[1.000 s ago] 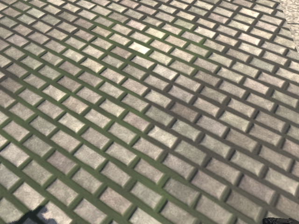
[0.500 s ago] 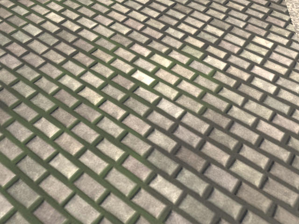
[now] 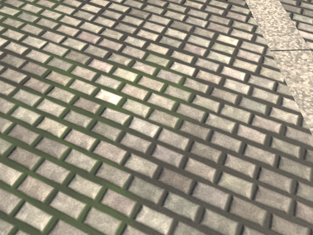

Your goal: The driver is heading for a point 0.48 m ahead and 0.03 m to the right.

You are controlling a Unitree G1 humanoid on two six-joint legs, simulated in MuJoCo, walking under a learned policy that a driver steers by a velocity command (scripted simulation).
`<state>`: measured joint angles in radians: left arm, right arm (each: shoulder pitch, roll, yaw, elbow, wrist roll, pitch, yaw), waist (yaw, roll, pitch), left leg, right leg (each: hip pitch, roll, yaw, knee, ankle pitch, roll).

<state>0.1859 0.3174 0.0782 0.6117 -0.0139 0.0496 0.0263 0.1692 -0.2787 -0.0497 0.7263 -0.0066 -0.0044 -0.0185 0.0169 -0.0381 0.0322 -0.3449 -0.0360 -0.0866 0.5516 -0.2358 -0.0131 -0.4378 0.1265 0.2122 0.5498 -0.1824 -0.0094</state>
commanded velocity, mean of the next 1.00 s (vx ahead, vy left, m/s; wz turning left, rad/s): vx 0.14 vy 0.00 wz -0.15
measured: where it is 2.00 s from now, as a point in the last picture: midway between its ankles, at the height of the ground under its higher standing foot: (141, 218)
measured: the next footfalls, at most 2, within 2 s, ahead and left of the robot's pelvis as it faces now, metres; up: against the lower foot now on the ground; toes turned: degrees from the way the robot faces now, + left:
right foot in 0.42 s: +0.00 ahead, -0.13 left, +0.00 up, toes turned -17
left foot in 1.02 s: +0.24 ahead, +0.12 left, +0.00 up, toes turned +0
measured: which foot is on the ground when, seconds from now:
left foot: down 0.00-0.42, up 0.44-1.00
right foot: down 0.00-0.00, up 0.02-0.40, down 0.42-1.00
